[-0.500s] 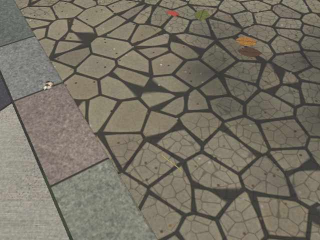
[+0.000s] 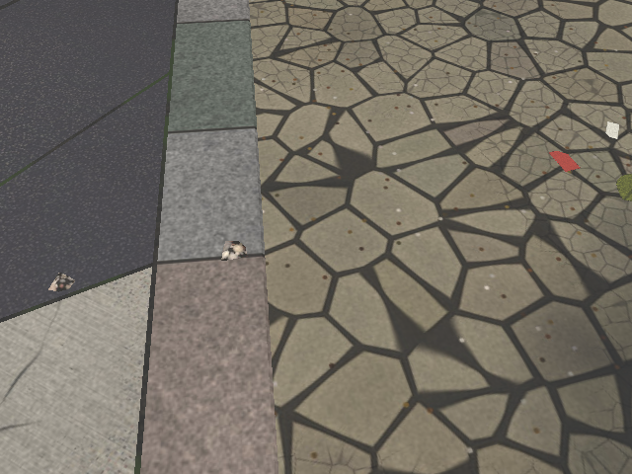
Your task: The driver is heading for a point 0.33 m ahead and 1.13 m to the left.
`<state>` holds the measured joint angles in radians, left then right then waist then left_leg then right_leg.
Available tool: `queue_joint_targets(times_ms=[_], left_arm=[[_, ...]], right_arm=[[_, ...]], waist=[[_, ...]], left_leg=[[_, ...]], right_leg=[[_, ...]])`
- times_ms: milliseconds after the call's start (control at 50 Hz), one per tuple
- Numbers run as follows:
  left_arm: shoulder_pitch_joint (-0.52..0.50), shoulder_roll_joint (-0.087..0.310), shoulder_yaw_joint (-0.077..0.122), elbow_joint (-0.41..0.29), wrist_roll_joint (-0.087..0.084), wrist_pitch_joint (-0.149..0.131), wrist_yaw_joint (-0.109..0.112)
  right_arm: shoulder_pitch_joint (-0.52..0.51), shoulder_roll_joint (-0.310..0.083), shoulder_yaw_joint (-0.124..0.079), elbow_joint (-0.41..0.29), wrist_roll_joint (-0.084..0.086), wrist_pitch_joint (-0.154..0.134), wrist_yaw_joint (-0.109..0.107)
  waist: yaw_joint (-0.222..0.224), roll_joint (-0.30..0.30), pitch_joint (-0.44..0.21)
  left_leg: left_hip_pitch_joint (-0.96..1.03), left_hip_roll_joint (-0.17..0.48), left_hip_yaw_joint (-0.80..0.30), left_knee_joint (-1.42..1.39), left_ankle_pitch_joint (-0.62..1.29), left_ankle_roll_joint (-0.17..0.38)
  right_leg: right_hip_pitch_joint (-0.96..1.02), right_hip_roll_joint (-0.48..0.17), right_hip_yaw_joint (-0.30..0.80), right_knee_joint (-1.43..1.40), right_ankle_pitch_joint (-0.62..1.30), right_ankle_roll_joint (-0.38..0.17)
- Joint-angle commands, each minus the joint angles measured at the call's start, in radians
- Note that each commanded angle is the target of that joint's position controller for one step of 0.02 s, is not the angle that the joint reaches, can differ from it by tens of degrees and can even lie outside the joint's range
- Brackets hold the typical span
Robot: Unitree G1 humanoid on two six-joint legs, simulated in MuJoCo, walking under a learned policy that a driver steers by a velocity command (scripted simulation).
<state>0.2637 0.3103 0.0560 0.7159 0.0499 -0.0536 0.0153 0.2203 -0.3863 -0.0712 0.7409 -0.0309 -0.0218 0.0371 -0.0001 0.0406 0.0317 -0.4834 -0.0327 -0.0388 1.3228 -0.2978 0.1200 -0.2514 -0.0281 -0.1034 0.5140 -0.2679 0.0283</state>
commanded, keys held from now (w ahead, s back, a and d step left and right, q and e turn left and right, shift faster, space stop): w+q+shift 0.90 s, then w+shift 0.10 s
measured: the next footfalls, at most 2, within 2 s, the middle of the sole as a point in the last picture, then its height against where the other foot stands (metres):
left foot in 0.30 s outside the picture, level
right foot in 0.70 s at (268, 298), level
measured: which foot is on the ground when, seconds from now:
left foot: up 0.00-0.28, down 0.30-0.68, up 0.70-1.00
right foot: down 0.00-0.28, up 0.30-0.68, down 0.70-1.00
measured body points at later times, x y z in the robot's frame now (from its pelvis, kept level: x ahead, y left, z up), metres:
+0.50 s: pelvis +0.45 +0.09 +0.00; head +0.48 +0.10 +0.45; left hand +0.53 +0.39 -0.08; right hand +0.59 -0.17 -0.12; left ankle +0.40 +0.07 -0.73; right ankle +0.60 -0.06 -0.65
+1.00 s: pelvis +0.86 +0.31 +0.00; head +0.86 +0.34 +0.45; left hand +0.57 +0.42 -0.13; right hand +1.21 +0.41 -0.03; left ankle +0.86 +0.49 -0.66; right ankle +0.87 +0.12 -0.73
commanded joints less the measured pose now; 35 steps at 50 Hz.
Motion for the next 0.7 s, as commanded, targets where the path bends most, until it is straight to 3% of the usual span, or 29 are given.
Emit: queue_joint_targets(times_ms=[20,60,80,100,140,160,180,200,220,240,260,280,300,320,340,360,380,420,440,460,500,540,560,600,640,660,680,700], left_arm=[[0.12,0.037,0.007,0.032,-0.024,-0.036,-0.02],[0.099,0.041,0.005,0.047,-0.027,-0.052,-0.025],[0.077,0.03,0.004,0.056,-0.026,-0.051,-0.024],[0.083,0.065,0.005,0.056,-0.021,-0.06,-0.022],[0.118,0.078,0.009,0.085,-0.023,-0.061,-0.017],[0.139,0.097,0.013,0.092,-0.021,-0.057,-0.013],[0.149,0.114,0.015,0.091,-0.019,-0.055,-0.005],[0.167,0.163,0.022,0.088,-0.021,-0.051,0.0],[0.169,0.198,0.031,0.086,-0.023,-0.039,0.008],[0.144,0.227,0.04,0.079,-0.023,-0.021,0.01],[0.09,0.243,0.046,0.05,-0.02,-0.002,0.01],[0.065,0.224,0.046,0.034,-0.014,0.009,0.005],[0.066,0.101,0.019,-0.006,0.003,0.011,-0.016],[0.1,0.108,0.012,-0.13,-0.019,-0.007,-0.016],[0.005,0.137,0.006,-0.148,-0.017,-0.034,-0.017],[-0.014,0.129,-0.003,-0.142,-0.023,-0.046,-0.017],[-0.04,0.116,-0.009,-0.136,-0.012,-0.043,-0.012],[0.003,0.11,-0.014,-0.114,0.022,-0.003,-0.011],[-0.006,0.097,-0.015,-0.104,0.03,0.018,-0.014],[-0.046,0.078,-0.023,-0.137,0.024,0.027,-0.019],[-0.219,0.044,-0.039,-0.203,0.009,0.024,-0.026],[-0.28,0.022,-0.05,-0.219,-0.003,0.017,-0.035],[-0.293,0.022,-0.051,-0.221,-0.01,0.015,-0.037],[-0.327,0.035,-0.048,-0.234,-0.02,0.013,-0.033],[-0.269,0.075,-0.033,-0.222,-0.021,0.01,-0.021],[-0.169,0.122,-0.014,-0.198,-0.026,0.007,-0.009],[0.022,0.165,0.01,-0.156,-0.033,0.002,0.006],[0.248,0.229,0.04,-0.106,-0.019,-0.002,0.028]], right_arm=[[-0.104,0.064,0.035,-0.147,-0.007,0.015,0.033],[-0.174,0.061,0.043,-0.193,-0.009,0.02,0.042],[-0.193,0.055,0.042,-0.19,-0.002,0.023,0.042],[-0.221,0.06,0.049,-0.226,0.001,0.023,0.049],[-0.313,0.047,0.054,-0.243,-0.007,0.023,0.062],[-0.336,0.048,0.056,-0.241,-0.006,0.021,0.066],[-0.315,0.05,0.055,-0.225,0.005,0.022,0.067],[-0.29,0.044,0.052,-0.223,0.002,0.018,0.063],[-0.23,0.019,0.043,-0.203,0.001,0.018,0.054],[-0.095,-0.011,0.026,-0.164,0.0,0.014,0.041],[0.115,-0.06,-0.002,-0.098,0.007,0.011,0.025],[0.287,-0.106,-0.037,-0.028,0.01,0.009,0.001],[0.188,-0.177,-0.063,-0.034,0.037,0.023,-0.024],[0.142,-0.255,-0.071,-0.099,0.004,0.037,-0.025],[0.194,-0.219,-0.074,-0.095,0.004,0.038,-0.038],[0.173,-0.172,-0.065,-0.063,0.007,0.025,-0.047],[0.151,-0.143,-0.057,-0.046,0.01,0.006,-0.053],[0.094,-0.094,-0.033,-0.048,0.018,-0.027,-0.059],[0.084,-0.069,-0.022,-0.042,0.027,-0.039,-0.052],[0.104,-0.075,-0.021,-0.039,0.028,-0.05,-0.046],[0.125,-0.071,-0.023,-0.025,0.023,-0.064,-0.04],[0.136,-0.084,-0.031,-0.012,0.022,-0.068,-0.032],[0.157,-0.092,-0.034,0.0,0.03,-0.069,-0.028],[0.195,-0.105,-0.04,0.022,0.038,-0.068,-0.026],[0.184,-0.126,-0.045,0.028,0.038,-0.063,-0.035],[0.176,-0.153,-0.051,0.031,0.032,-0.062,-0.035],[0.12,-0.188,-0.058,0.021,0.027,-0.065,-0.03],[0.074,-0.13,-0.043,0.001,0.02,-0.077,-0.026]], waist=[[0.017,-0.129,0.013],[-0.008,-0.129,0.039],[-0.014,-0.115,0.039],[-0.032,-0.147,0.074],[-0.014,-0.082,0.136],[-0.005,-0.065,0.137],[-0.013,-0.079,0.092],[-0.041,-0.116,0.083],[-0.085,-0.14,0.041],[-0.159,-0.155,-0.031],[-0.247,-0.165,-0.132],[-0.297,-0.088,-0.203],[-0.17,0.172,-0.13],[-0.094,0.196,-0.311],[-0.133,0.022,-0.289],[-0.087,-0.053,-0.127],[-0.039,-0.11,-0.041],[0.041,-0.126,0.0],[0.053,-0.146,0.006],[0.05,-0.094,0.028],[0.009,-0.09,0.089],[-0.02,-0.07,0.071],[-0.038,-0.055,0.05],[-0.067,-0.029,0.025],[-0.035,-0.022,-0.029],[0.015,-0.016,-0.103],[0.138,-0.014,-0.188],[0.24,-0.046,-0.296]], left_leg=[[-0.322,0.12,-0.049,0.009,0.043,-0.004],[-0.324,0.128,-0.029,-0.055,0.129,-0.007],[-0.303,0.103,0.002,-0.084,0.178,-0.006],[-0.293,0.124,0.013,-0.187,0.214,-0.001],[-0.247,0.102,0.112,-0.36,0.261,0.02],[-0.198,0.073,0.163,-0.43,0.263,0.04],[-0.105,0.023,0.203,-0.461,0.271,0.061],[-0.063,0.0,0.228,-0.493,0.23,0.075],[0.0,-0.035,0.24,-0.509,0.174,0.091],[0.144,-0.061,0.222,-0.519,0.142,0.109],[0.371,-0.089,0.194,-0.54,0.099,0.131],[0.658,-0.085,0.096,-0.635,0.078,0.163],[0.726,0.066,-0.177,-0.682,0.088,0.2],[0.962,0.239,-0.691,-0.866,0.03,0.384],[0.904,0.263,-0.789,-1.018,-0.076,0.361],[0.745,0.247,-0.74,-1.071,-0.054,0.327],[0.592,0.203,-0.652,-1.076,0.044,0.298],[0.378,0.123,-0.499,-1.074,0.199,0.272],[0.314,0.076,-0.436,-1.093,0.184,0.249],[0.224,0.073,-0.438,-1.115,0.22,0.261],[0.131,0.031,-0.407,-1.154,0.276,0.24],[0.122,-0.012,-0.364,-1.143,0.409,0.188],[0.146,-0.008,-0.365,-1.136,0.476,0.167],[0.236,0.019,-0.388,-1.108,0.596,0.142],[0.316,0.016,-0.394,-0.983,0.803,0.094],[0.342,0.013,-0.396,-0.838,0.912,0.066],[0.284,-0.002,-0.382,-0.612,0.91,0.042],[0.148,-0.045,-0.331,-0.325,0.726,0.028]], right_leg=[[0.196,-0.284,0.249,-0.302,0.084,-0.095],[0.155,-0.266,0.105,-0.337,0.263,-0.081],[0.147,-0.195,0.0,-0.356,0.294,-0.058],[0.123,-0.228,-0.031,-0.363,0.39,-0.064],[0.137,-0.201,-0.127,-0.412,0.485,-0.053],[0.163,-0.184,-0.165,-0.416,0.567,-0.046],[0.2,-0.173,-0.201,-0.373,0.868,-0.035],[0.239,-0.204,-0.205,-0.282,1.128,-0.03],[0.288,-0.23,-0.201,-0.179,1.307,-0.029],[0.287,-0.247,-0.192,-0.008,1.363,-0.039],[0.223,-0.257,-0.165,0.232,1.352,-0.057],[0.025,-0.214,-0.155,0.58,0.983,-0.049],[-0.27,-0.012,-0.152,0.966,-0.123,-0.018],[-0.576,0.056,0.055,1.171,-0.26,0.013],[-0.63,0.005,0.164,1.106,-0.175,0.006],[-0.632,-0.034,0.171,0.991,-0.126,0.002],[-0.573,-0.065,0.17,0.899,-0.125,0.008],[-0.438,-0.1,0.171,0.781,-0.162,0.035],[-0.406,-0.115,0.159,0.728,-0.18,0.044],[-0.375,-0.114,0.143,0.635,-0.181,0.055],[-0.351,-0.104,0.116,0.459,-0.012,0.067],[-0.256,-0.063,0.099,0.29,0.228,0.051],[-0.208,-0.042,0.096,0.226,0.307,0.038],[-0.153,-0.007,0.092,0.14,0.347,0.015],[-0.016,0.04,0.103,0.047,0.284,-0.006],[0.111,0.064,0.113,0.049,0.213,-0.015],[0.319,0.047,0.124,0.033,0.151,-0.026],[0.565,-0.065,0.206,0.071,-0.048,-0.049]])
